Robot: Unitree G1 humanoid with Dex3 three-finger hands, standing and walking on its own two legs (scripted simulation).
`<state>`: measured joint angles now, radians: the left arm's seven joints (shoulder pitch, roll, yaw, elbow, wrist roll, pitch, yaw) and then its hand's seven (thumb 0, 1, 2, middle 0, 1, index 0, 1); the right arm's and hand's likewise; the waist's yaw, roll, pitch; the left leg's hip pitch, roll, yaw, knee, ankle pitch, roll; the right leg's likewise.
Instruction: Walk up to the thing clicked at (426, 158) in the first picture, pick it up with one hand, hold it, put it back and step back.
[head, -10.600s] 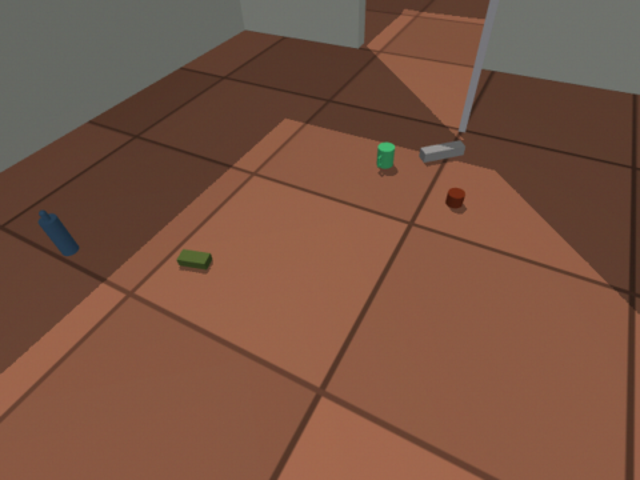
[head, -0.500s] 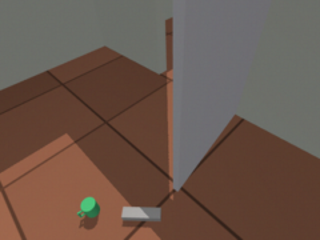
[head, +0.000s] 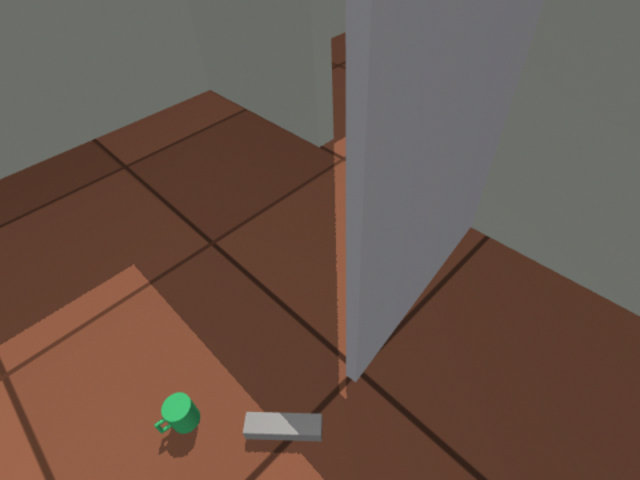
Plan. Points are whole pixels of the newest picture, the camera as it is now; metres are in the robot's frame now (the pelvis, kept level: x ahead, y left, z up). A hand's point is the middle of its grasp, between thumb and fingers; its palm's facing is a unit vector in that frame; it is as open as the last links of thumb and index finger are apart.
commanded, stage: stand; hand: left
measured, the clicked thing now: (283, 426) +0.47 +0.19 -0.76
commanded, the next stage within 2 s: walk up in 0.52 s
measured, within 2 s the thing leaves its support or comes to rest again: neither
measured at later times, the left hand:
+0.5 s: hand out of the picture +0.07 +0.25 -0.16, palm faces -0.04 -0.94 -0.35, open 7.4 cm
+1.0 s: hand out of the picture +0.11 +0.15 -0.16, palm faces -0.09 -0.94 -0.34, open 7.4 cm
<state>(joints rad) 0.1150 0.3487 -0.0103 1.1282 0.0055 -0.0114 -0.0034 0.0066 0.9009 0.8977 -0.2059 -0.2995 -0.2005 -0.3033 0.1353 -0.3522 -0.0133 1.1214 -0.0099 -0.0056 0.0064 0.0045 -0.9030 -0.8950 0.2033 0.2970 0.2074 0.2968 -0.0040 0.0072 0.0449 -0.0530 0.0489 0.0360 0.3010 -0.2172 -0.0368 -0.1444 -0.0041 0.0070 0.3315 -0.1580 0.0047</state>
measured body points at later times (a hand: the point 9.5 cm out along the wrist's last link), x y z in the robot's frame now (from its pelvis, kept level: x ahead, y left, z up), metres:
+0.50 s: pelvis +0.00 +0.00 +0.00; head +0.01 +0.00 +0.45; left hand +0.07 +0.30 -0.13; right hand +0.06 -0.30 -0.14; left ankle -0.03 +0.14 -0.75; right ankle +0.01 -0.12 -0.75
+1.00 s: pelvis +0.03 -0.09 -0.02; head +0.07 -0.11 +0.43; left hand +0.12 +0.20 -0.14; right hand +0.07 -0.43 -0.14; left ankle +0.01 +0.05 -0.70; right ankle +0.05 -0.21 -0.75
